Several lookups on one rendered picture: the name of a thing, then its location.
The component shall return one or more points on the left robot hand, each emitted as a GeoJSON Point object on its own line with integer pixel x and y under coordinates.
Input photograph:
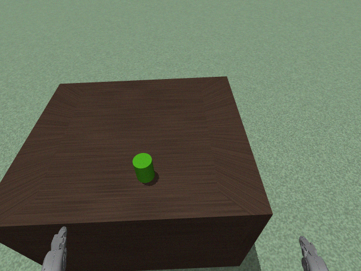
{"type": "Point", "coordinates": [55, 260]}

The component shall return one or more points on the can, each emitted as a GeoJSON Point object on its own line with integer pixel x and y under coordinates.
{"type": "Point", "coordinates": [143, 166]}

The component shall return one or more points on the right robot hand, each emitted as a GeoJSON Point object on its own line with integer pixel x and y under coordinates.
{"type": "Point", "coordinates": [311, 261]}

